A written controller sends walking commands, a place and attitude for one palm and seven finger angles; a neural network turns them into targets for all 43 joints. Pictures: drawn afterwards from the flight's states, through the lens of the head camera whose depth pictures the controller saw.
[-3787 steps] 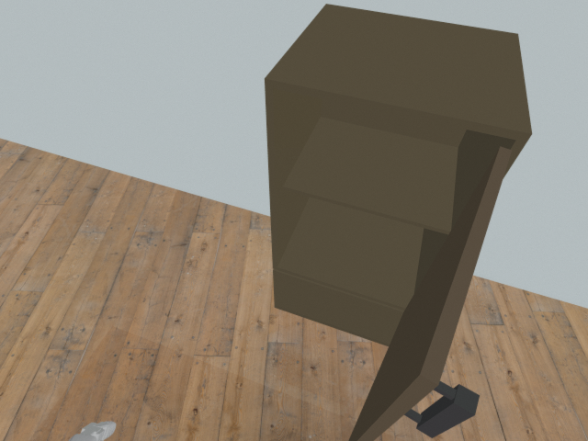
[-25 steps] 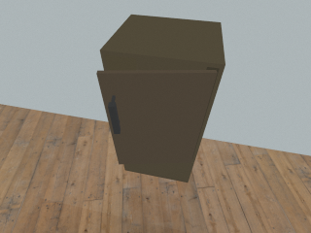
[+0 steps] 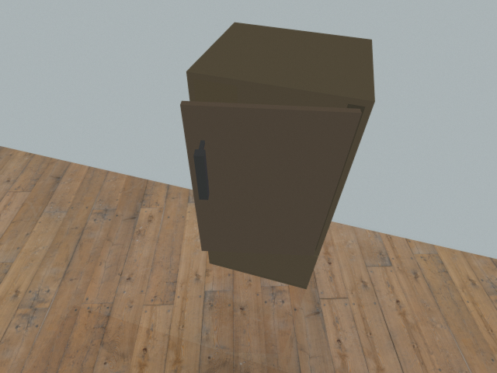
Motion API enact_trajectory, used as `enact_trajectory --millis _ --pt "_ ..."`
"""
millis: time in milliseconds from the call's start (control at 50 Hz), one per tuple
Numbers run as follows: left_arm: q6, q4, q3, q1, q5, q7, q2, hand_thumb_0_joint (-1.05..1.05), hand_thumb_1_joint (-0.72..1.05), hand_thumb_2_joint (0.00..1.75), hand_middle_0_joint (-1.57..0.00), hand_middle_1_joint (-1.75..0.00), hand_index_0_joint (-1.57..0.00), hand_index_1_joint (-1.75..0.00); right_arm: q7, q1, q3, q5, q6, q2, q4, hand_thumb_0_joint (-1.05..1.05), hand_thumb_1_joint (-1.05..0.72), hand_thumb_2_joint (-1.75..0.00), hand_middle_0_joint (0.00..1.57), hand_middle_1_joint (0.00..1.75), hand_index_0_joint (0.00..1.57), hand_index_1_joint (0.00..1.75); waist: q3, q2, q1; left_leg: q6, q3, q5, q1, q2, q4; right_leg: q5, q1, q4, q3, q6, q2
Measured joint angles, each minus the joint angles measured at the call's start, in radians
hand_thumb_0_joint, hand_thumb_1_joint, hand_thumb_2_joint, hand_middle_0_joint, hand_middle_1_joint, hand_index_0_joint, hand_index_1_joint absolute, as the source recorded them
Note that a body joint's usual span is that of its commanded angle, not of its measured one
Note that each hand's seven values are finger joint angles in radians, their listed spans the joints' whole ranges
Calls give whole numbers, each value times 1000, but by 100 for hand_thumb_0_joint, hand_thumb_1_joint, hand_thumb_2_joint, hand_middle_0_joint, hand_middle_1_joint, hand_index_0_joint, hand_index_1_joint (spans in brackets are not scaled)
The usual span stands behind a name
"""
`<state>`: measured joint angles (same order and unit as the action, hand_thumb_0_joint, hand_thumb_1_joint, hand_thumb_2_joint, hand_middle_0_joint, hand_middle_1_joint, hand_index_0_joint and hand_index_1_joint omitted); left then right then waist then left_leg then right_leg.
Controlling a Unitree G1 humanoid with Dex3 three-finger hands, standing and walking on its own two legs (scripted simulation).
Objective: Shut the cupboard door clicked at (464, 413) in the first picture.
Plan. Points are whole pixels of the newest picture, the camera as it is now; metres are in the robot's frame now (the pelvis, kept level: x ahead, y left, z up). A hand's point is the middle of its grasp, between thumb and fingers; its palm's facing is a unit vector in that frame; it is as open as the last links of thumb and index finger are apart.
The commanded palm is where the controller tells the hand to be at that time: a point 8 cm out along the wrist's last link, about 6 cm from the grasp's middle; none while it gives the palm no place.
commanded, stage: come to a stop and stand still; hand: left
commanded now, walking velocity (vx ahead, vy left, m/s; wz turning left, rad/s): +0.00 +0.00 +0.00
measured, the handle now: (203, 170) +0.59 +0.16 -0.04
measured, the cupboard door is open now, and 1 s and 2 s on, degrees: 14 14 14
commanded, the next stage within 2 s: look again from close up in 1.78 s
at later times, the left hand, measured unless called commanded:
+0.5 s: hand out of the picture -0.09 +0.17 -0.19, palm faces +0.10 -0.98 -0.14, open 7.4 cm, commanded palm none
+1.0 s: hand out of the picture -0.14 +0.18 -0.18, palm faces +0.05 -0.99 -0.13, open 7.4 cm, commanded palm none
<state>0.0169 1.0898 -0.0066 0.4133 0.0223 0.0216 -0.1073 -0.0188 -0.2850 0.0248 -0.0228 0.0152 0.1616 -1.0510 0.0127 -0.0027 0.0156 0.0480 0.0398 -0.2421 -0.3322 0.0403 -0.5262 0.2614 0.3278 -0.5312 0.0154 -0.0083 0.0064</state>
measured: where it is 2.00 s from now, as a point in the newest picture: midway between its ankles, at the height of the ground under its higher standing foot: outside the picture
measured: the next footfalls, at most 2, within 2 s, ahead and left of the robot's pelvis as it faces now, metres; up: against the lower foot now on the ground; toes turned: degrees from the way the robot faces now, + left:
left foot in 0.44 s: -0.06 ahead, +0.10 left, +0.00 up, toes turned +0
right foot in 0.64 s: -0.04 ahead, -0.11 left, +0.01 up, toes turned +0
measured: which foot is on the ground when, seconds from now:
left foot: down 0.00-0.28, up 0.30-0.42, down 0.44-1.00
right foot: down 0.00-0.46, up 0.48-0.62, down 0.64-0.86, up 0.88-1.00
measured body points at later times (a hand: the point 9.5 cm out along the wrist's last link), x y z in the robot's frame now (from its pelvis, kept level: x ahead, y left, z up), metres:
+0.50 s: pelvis -0.08 +0.01 -0.01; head -0.11 +0.03 +0.44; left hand -0.09 +0.22 -0.18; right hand -0.07 -0.22 -0.15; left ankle -0.02 +0.10 -0.73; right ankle +0.03 -0.11 -0.72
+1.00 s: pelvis -0.14 +0.02 +0.00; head -0.15 +0.04 +0.45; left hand -0.14 +0.23 -0.17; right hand -0.17 -0.20 -0.15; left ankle -0.07 +0.11 -0.73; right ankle -0.11 -0.10 -0.67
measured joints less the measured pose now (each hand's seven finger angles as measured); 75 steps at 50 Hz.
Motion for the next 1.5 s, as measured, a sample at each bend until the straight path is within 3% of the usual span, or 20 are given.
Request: enact_trajectory --millis 140,240,280,380,440,560,640,700,760,800,860,920,980,1020,1100,1160,1240,1300,1400,1500 --pt "8 -17 -12 -34 2 -3 3 1 91 90 -20 -30 -20 -30 -2 -8 1 -5 1 -21 -5 1 -90 -90 20 29 20 30 -2 -9 -5 2 -6 3 -21 -2 -15 52 25 -34 3 -4 -8" --pt "2 -56 -29 -30 6 1 -5 1 91 90 -20 -30 -20 -30 2 -8 5 -7 23 -27 -15 1 -90 -90 20 29 20 30 5 -5 10 17 2 70 -37 -1 -24 105 -3 -130 -28 -19 -10" --pt "-8 -59 -26 -17 6 10 1 1 91 90 -20 -30 -20 -30 0 6 9 -4 37 -20 -14 1 -91 -90 20 29 20 30 10 8 20 -2 -7 9 -55 0 -62 25 -17 -88 -30 -23 -15" --pt "17 -26 -22 2 5 20 -1 1 91 90 -20 -30 -20 -30 10 0 25 3 22 -14 12 1 -92 -90 20 29 20 30 -16 -7 1 -25 -24 -92 -76 -4 -307 -85 -16 -7 -38 -21 -3" --pt "25 -28 -26 -14 2 17 -14 1 91 90 -20 -30 -20 -30 3 -38 16 4 -11 -19 27 1 -91 -90 20 29 20 30 -35 -22 -6 -19 -26 -90 58 -22 -82 -58 32 -31 -32 -10 -4" --pt "22 -57 -34 -75 1 5 -36 1 91 90 -20 -30 -20 -30 -10 -70 -4 -6 -2 -42 -17 1 -91 -90 19 29 20 30 -14 -34 0 9 -6 48 48 -10 -14 76 63 -238 -9 -8 -12" --pt "-5 -69 -32 -57 4 -2 -37 1 91 90 -19 -30 -20 -30 -4 -80 -9 -11 5 -49 -31 1 -90 -90 20 29 20 30 -34 -22 3 3 -1 42 20 -15 -5 133 -80 -62 -21 -27 -16" --pt "-12 -59 -29 -37 3 -4 -23 1 91 90 -19 -30 -20 -30 1 -67 -2 -9 11 -45 -23 1 -90 -90 20 29 20 30 -24 -2 -1 -10 -17 -83 -8 -15 -64 63 -84 -11 -16 -42 -31" --pt "-15 -44 -32 -8 -1 1 -17 1 91 90 -19 -30 -20 -30 12 -63 4 -7 5 -45 -11 1 -90 -90 20 29 20 30 -24 -15 -7 -9 -5 -116 -64 -14 -252 -13 -96 54 -12 -50 -23" --pt "-11 -31 -33 2 1 -1 -18 1 91 90 -20 -30 -20 -30 16 -66 7 -4 -8 -44 2 1 -90 -90 20 29 20 30 -23 -29 -10 -10 14 -128 -47 -25 -241 -44 -95 72 -13 -48 -12" --pt "-1 -22 -33 6 0 -10 -19 1 91 90 -20 -30 -20 -30 8 -86 5 -5 -33 -34 19 1 -90 -90 20 29 20 30 -30 -25 -9 -9 7 -141 50 -42 -38 32 -44 -3 -18 -35 -17" --pt "15 -25 -42 -20 1 -22 -30 1 91 90 -20 -30 -20 -30 -7 -90 7 -13 -39 -37 15 1 -90 -90 20 29 20 30 -12 -36 -24 9 12 26 34 -35 -18 148 67 -253 -18 -36 -13" --pt "15 -32 -48 -55 9 -26 -45 1 91 90 -20 -30 -20 -30 -10 -107 3 -12 -35 -47 -11 1 -90 -90 20 29 20 30 -15 -47 -21 6 10 64 46 -25 27 87 150 -461 -28 -34 1" --pt "9 -45 -48 -76 8 -28 -48 1 91 90 -19 -30 -20 -30 -10 -116 0 -11 -37 -50 -26 1 -90 -90 20 29 20 30 -22 -41 -14 1 5 89 54 -25 69 56 165 -495 -40 -29 13" --pt "3 -65 -42 -99 8 -22 -41 1 92 90 -19 -30 -20 -30 -5 -108 2 -16 -32 -46 -31 1 -90 -90 20 29 20 30 -29 -12 -20 -3 -4 113 50 -38 102 113 96 -341 -68 -25 24" --pt "-7 -70 -38 -97 4 -18 -43 1 93 90 -19 -30 -20 -30 -3 -94 4 -17 -22 -44 -24 1 -90 -90 20 29 20 30 -32 -2 -27 -17 -2 89 30 -45 71 131 -23 -122 -73 -26 16" --pt "-22 -58 -27 -85 0 -4 -28 1 93 90 -19 -30 -20 -30 4 -59 6 -7 2 -35 -23 1 -90 -90 20 29 20 30 -17 10 -11 -23 -12 -105 -52 -48 -131 -15 -68 -4 -62 -34 -1" --pt "-21 -35 -17 -66 -5 0 -10 1 92 90 -19 -30 -20 -30 11 -38 5 -4 4 -27 -21 1 -90 -90 20 29 20 30 -19 13 -14 -26 -11 -88 -75 -58 -219 -34 -103 59 -68 -37 -16" --pt "-23 -6 -2 -54 -9 -7 14 1 92 90 -20 -30 -20 -30 -5 -40 -5 0 -30 -17 -19 1 -91 -90 20 29 20 30 -19 21 -13 -32 -25 11 53 -79 18 -25 -102 57 -77 -41 -51" --pt "-25 20 6 -84 -12 -8 16 1 92 90 -20 -30 -20 -30 -21 -25 -24 0 -37 -43 -55 1 -91 -90 19 29 20 30 10 -18 2 -59 -23 36 76 -69 47 -20 -118 66 -72 -40 -42"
